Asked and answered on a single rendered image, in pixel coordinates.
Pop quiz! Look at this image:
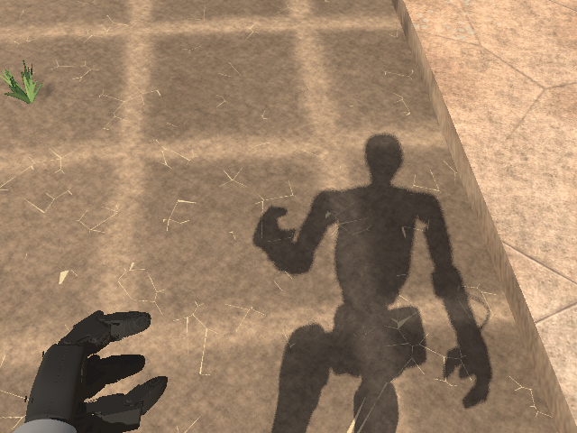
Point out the robot left hand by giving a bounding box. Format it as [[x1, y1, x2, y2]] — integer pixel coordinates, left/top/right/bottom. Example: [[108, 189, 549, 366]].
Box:
[[24, 310, 168, 433]]

